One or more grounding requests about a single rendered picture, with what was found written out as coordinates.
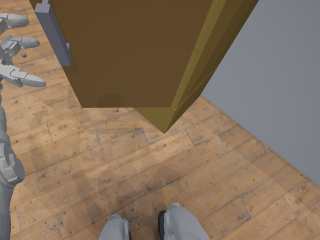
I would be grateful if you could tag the left robot forearm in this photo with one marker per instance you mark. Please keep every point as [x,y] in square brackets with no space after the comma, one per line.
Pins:
[4,138]

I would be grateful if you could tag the left robot hand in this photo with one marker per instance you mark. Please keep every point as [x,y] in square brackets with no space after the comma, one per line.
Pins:
[10,47]

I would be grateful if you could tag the cupboard door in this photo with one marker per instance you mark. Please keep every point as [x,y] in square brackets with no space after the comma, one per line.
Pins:
[128,53]

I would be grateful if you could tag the left robot upper arm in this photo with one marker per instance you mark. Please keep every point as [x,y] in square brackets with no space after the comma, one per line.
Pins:
[11,173]

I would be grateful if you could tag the handle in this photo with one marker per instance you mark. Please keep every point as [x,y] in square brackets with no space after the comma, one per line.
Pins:
[50,26]

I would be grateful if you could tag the robot right thigh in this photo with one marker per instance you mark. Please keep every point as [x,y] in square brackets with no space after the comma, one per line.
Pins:
[180,223]

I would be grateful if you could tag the robot right shin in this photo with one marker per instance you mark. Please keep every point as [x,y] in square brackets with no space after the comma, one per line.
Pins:
[166,237]

